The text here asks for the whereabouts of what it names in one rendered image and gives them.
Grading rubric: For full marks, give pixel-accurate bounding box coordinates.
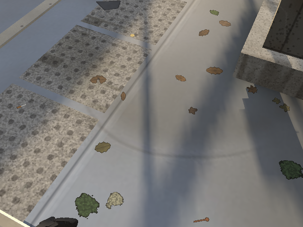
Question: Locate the left robot hand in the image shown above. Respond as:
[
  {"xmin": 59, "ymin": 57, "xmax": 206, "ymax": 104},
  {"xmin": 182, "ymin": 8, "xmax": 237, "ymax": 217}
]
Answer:
[{"xmin": 35, "ymin": 217, "xmax": 79, "ymax": 227}]

